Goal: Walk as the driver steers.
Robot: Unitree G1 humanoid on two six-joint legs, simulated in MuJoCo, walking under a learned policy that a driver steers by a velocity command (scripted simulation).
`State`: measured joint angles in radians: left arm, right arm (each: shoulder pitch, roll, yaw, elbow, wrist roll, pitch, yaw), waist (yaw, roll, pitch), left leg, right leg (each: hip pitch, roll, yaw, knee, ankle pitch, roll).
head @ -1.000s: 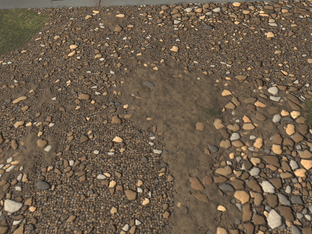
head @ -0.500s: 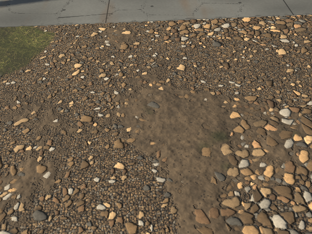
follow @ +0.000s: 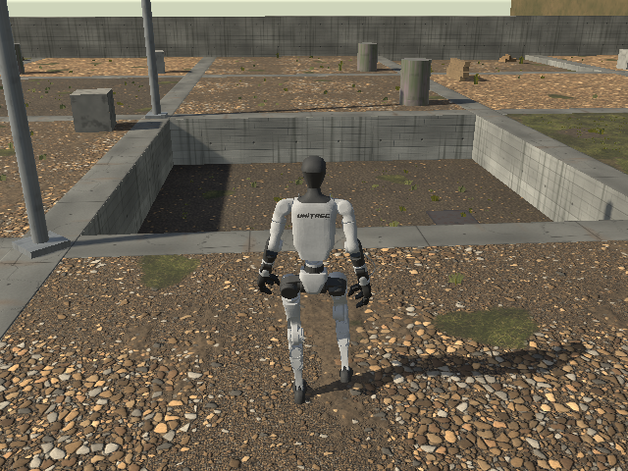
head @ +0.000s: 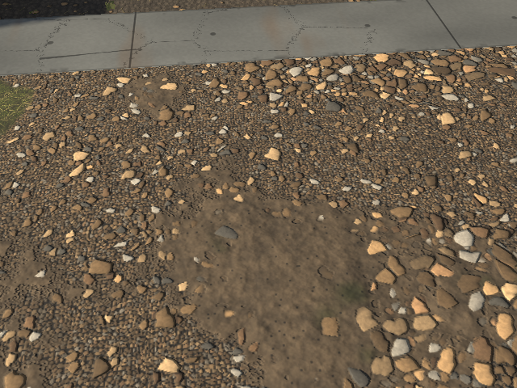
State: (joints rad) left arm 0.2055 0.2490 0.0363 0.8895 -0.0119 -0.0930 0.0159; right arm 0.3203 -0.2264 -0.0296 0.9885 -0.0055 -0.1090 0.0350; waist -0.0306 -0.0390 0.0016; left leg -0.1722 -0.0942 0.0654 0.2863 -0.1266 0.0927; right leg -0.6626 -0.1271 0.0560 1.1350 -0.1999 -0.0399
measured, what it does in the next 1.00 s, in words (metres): walks ahead: right foot, then left foot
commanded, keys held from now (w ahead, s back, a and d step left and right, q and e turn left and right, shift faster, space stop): w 0.22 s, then no key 0.78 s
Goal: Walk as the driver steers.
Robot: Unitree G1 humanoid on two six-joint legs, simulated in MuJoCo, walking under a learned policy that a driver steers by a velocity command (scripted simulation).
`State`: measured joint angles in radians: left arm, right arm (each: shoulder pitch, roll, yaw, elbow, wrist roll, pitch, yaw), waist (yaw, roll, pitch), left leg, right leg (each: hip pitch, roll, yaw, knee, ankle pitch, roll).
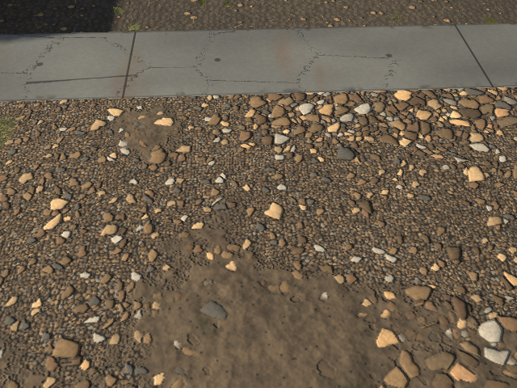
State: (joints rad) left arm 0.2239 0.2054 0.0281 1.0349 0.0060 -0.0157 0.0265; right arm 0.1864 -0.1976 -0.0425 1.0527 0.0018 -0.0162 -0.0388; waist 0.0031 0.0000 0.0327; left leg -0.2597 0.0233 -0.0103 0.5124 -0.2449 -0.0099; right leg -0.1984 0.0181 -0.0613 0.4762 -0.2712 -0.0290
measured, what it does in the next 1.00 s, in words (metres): walks ahead: right foot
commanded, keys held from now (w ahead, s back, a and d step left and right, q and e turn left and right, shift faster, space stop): no key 0.12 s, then w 0.76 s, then w+q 0.12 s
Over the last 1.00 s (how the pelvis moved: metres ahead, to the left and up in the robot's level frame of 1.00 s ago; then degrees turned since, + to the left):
0.31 -0.06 -0.01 1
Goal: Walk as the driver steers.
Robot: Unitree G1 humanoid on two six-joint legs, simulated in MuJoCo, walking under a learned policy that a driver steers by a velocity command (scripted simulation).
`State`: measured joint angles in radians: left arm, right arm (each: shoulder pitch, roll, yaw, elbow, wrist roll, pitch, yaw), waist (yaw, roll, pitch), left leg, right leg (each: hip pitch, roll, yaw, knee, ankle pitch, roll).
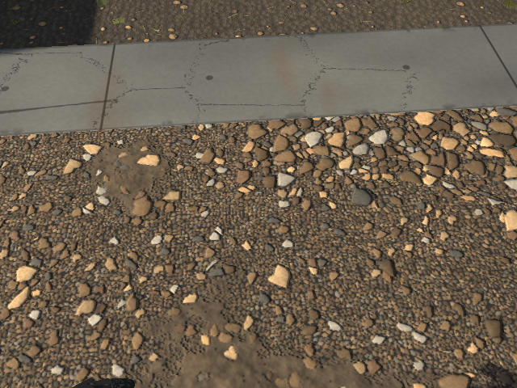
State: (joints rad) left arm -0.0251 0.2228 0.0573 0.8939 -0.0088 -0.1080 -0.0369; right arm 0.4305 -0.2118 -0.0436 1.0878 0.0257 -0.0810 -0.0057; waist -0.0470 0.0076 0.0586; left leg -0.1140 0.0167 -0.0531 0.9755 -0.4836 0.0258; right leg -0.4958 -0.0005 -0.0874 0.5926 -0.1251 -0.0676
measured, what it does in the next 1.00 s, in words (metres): walks ahead, turning left: left foot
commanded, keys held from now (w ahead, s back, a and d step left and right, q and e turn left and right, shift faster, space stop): w+q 0.82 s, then w+e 0.14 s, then e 0.04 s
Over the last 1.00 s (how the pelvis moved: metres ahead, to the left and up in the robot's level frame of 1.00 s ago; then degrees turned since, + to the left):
0.34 0.01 -0.02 2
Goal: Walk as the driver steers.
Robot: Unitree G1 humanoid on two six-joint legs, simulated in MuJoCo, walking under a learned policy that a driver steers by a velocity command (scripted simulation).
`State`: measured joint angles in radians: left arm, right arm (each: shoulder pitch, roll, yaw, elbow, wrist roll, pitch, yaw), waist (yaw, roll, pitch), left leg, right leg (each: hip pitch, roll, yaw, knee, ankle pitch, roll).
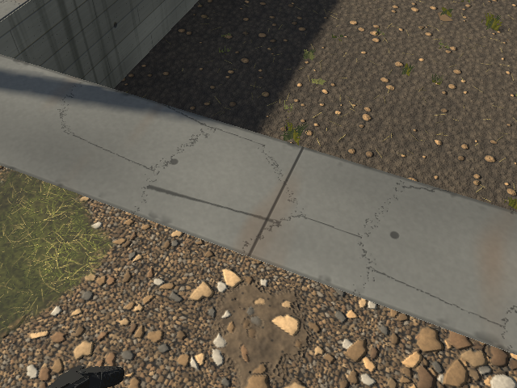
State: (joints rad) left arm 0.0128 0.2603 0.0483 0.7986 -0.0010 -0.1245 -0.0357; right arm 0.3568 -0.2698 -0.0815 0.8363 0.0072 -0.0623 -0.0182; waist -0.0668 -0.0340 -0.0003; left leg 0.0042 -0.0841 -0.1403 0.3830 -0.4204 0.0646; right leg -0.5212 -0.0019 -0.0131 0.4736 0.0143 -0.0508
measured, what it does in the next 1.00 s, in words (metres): walks ahead, turning right: right foot, then left foot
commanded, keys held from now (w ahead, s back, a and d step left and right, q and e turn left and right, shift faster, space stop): e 0.40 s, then w+e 0.60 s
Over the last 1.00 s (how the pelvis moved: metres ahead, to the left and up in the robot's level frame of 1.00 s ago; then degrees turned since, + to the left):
0.57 0.14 0.01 28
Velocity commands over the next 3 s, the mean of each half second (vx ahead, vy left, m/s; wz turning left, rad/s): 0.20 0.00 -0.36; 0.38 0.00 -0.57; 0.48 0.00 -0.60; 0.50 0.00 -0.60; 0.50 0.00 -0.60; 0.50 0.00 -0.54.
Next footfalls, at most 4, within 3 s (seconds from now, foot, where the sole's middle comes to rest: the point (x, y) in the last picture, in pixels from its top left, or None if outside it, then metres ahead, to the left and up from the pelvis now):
0.02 right None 0.19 -0.11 -0.77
0.54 left None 0.29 0.09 -0.77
1.02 right None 0.39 -0.29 -0.77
1.50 left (365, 286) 0.74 -0.34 -0.77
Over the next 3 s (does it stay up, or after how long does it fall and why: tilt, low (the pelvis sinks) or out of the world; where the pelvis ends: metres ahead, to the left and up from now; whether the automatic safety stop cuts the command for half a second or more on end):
stays up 0.63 -0.92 -0.01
